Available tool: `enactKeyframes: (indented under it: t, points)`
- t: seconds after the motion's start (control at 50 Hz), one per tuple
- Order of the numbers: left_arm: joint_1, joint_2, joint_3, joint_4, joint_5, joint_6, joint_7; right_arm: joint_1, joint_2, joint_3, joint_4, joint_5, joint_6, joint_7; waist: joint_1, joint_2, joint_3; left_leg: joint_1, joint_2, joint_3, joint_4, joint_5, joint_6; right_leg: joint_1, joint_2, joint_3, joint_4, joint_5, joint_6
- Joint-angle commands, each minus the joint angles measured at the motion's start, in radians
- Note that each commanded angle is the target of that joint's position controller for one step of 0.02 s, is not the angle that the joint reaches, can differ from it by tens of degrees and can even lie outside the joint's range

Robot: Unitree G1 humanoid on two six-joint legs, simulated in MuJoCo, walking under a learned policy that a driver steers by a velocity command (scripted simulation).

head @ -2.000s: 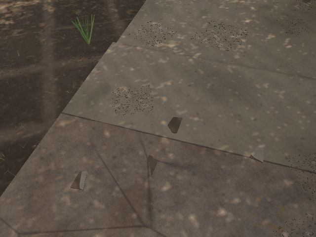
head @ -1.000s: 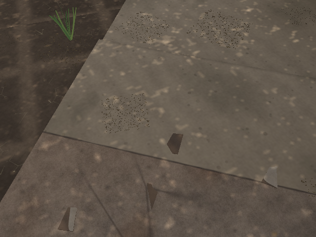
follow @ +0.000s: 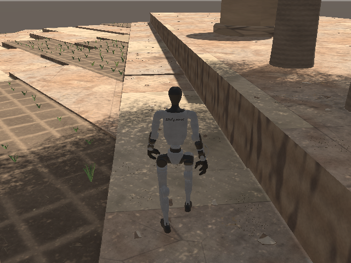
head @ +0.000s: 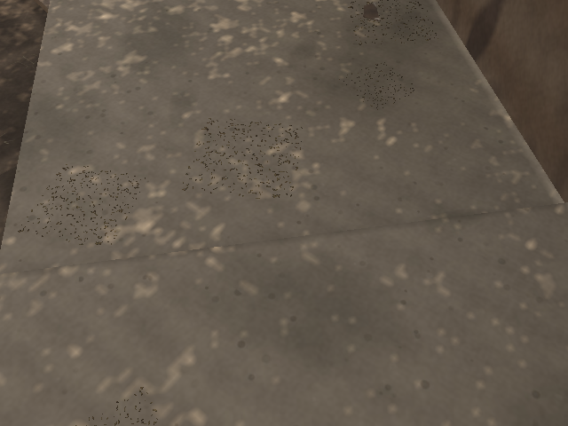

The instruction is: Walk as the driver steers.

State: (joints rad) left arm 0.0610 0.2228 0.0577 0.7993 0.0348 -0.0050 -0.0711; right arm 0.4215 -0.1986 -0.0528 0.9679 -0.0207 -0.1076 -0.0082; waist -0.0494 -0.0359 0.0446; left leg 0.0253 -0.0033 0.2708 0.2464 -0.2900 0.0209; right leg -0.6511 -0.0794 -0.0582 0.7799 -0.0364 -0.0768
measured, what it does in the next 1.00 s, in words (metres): walks ahead: right foot, then left foot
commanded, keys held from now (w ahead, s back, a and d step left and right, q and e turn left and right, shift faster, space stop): w+e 0.38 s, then w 0.30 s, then w+q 0.32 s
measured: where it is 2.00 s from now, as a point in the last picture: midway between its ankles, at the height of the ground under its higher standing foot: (325, 219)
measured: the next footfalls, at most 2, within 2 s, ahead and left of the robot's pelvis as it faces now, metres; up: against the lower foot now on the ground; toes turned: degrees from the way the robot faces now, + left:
right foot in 0.14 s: +0.22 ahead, -0.10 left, +0.00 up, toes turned -10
left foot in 0.70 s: +0.58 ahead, -0.04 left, +0.00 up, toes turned -17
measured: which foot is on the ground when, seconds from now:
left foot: down 0.00-0.12, up 0.14-0.68, down 0.70-1.00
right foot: up 0.00-0.12, down 0.14-0.72, up 0.74-1.00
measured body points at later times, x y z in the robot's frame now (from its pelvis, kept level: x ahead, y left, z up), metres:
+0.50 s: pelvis +0.27 -0.07 +0.00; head +0.29 -0.09 +0.45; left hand +0.33 +0.21 -0.12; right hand +0.37 -0.35 -0.11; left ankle +0.46 +0.06 -0.68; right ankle +0.18 -0.09 -0.74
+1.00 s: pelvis +0.55 -0.10 +0.01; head +0.58 -0.10 +0.45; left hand +0.76 +0.09 -0.11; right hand +0.47 -0.36 -0.12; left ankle +0.55 -0.03 -0.74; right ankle +0.62 -0.29 -0.68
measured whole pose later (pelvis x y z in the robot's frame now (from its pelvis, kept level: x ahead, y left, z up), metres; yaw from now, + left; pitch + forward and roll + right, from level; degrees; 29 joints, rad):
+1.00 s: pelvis +0.55 -0.10 +0.01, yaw -13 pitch +1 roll +1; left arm 0.14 0.25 0.02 0.76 0.05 -0.04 -0.03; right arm 0.42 -0.24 -0.05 0.89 0.00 -0.06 0.02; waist -0.05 -0.04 0.03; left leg -0.13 -0.11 -0.04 0.30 -0.18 0.10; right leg -0.61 -0.08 0.04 0.84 -0.16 0.02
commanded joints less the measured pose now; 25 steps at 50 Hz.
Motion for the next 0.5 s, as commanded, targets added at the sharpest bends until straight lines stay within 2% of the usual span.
enactKeyframes:
  t: [0.02,0.06,0.08,0.1,0.12,0.14,0.16,0.18,0.2,0.22,0.24,0.26,0.3,0.34,0.38,0.5]
  points:
    - [-0.103,0.032,-0.003,-0.093,0.005,-0.012,-0.008,0.015,-0.153,-0.029,-0.043,0.000,-0.002,-0.011,0.010,0.115,0.051,0.008,0.285,-0.061,-0.055,0.548,0.100,0.030,0.023,-0.059,-0.104,-0.039,-0.029]
    - [-0.086,0.046,0.004,-0.097,0.009,-0.011,-0.002,0.022,-0.174,-0.034,-0.037,-0.001,0.013,-0.017,0.026,0.132,0.028,0.063,0.291,-0.023,0.045,0.802,0.089,0.097,0.073,-0.095,-0.142,-0.131,-0.063]
    - [-0.043,0.058,0.010,-0.089,0.012,-0.011,0.004,0.023,-0.192,-0.038,-0.035,-0.002,0.021,-0.020,0.046,0.146,-0.003,0.084,0.293,-0.009,0.134,0.945,0.085,0.156,0.109,-0.112,-0.153,-0.187,-0.082]
    - [0.040,0.075,0.020,-0.068,0.011,-0.015,0.009,0.021,-0.208,-0.042,-0.035,-0.002,0.033,-0.020,0.080,0.149,-0.053,0.092,0.292,-0.001,0.273,1.022,0.084,0.244,0.148,-0.118,-0.178,-0.224,-0.105]
    - [0.179,0.096,0.035,-0.026,0.016,-0.025,0.020,0.010,-0.215,-0.043,-0.044,0.004,0.043,-0.018,0.141,0.122,-0.134,0.026,0.281,0.015,0.479,0.951,0.067,0.427,0.180,-0.107,-0.254,-0.192,-0.133]
    - [0.330,0.172,0.064,0.015,0.028,-0.032,0.036,0.005,-0.196,-0.037,-0.072,0.002,0.046,-0.014,0.203,0.035,-0.236,-0.185,0.254,0.017,0.768,0.641,0.034,0.682,0.062,0.081,-0.306,-0.274,-0.179]
    - [0.299,0.293,0.088,-0.005,0.019,-0.029,0.047,0.037,-0.072,-0.013,-0.154,0.010,0.039,0.011,0.114,-0.204,-0.303,-0.662,0.059,-0.043,1.120,-0.275,-0.030,0.995,-0.241,0.615,-0.365,-0.262,-0.325]
    - [0.358,0.281,0.087,-0.018,-0.004,-0.013,0.056,-0.107,-0.162,-0.030,-0.186,0.002,0.027,0.016,0.183,-0.037,-0.320,-0.778,0.027,-0.253,1.192,-0.241,-0.030,0.980,-0.263,0.774,-0.488,-0.253,-0.330]
    - [0.302,0.250,0.078,-0.001,-0.010,-0.010,0.064,-0.176,-0.150,-0.025,-0.212,0.015,0.015,0.020,0.151,-0.005,-0.171,-0.831,0.082,-0.278,1.149,-0.111,-0.018,0.871,-0.238,0.601,-0.502,-0.155,-0.298]
    - [0.253,0.198,0.064,-0.001,-0.021,-0.016,0.066,-0.156,-0.142,-0.020,-0.200,0.014,0.007,0.017,0.103,0.040,-0.096,-0.770,0.115,-0.279,1.047,-0.039,-0.014,0.732,-0.195,0.501,-0.515,-0.014,-0.260]
    - [0.208,0.169,0.056,-0.007,-0.026,-0.025,0.068,-0.142,-0.142,-0.022,-0.188,-0.001,0.015,0.014,0.063,0.058,-0.061,-0.701,0.134,-0.286,0.984,-0.025,-0.020,0.636,-0.141,0.419,-0.524,0.094,-0.230]
    - [0.182,0.145,0.047,-0.013,-0.034,-0.033,0.070,-0.110,-0.137,-0.020,-0.183,-0.019,0.035,0.014,0.030,0.045,-0.064,-0.634,0.142,-0.291,0.946,-0.022,-0.032,0.572,-0.103,0.365,-0.537,0.158,-0.218]
    - [0.201,0.142,0.041,-0.010,-0.041,-0.055,0.066,-0.100,-0.124,-0.020,-0.186,-0.032,0.068,0.022,0.013,0.040,-0.073,-0.598,0.136,-0.283,0.896,-0.023,-0.052,0.527,-0.069,0.326,-0.549,0.234,-0.217]
    - [0.244,0.169,0.047,0.000,-0.039,-0.063,0.064,-0.152,-0.114,-0.017,-0.207,-0.031,0.082,0.027,0.023,0.030,-0.053,-0.632,0.130,-0.270,0.832,0.036,-0.067,0.506,-0.046,0.312,-0.568,0.217,-0.208]
    - [0.297,0.177,0.048,0.009,-0.037,-0.063,0.064,-0.245,-0.119,-0.016,-0.241,-0.029,0.087,0.028,0.053,0.012,-0.021,-0.700,0.126,-0.266,0.753,0.114,-0.077,0.520,-0.035,0.324,-0.584,0.192,-0.189]
    - [0.425,0.154,0.031,0.046,-0.036,-0.071,0.072,-0.413,-0.111,-0.001,-0.294,-0.022,0.079,0.040,0.121,-0.019,-0.006,-0.754,0.091,-0.247,0.522,0.293,-0.053,0.667,-0.033,0.297,-0.567,0.329,-0.121]
Velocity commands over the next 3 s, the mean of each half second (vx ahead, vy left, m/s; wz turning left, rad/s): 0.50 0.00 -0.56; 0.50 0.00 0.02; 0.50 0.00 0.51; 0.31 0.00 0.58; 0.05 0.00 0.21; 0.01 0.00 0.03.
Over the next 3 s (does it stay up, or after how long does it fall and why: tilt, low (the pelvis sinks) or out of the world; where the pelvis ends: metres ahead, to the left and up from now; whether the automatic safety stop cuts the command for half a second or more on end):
stays up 1.06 -0.13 -0.03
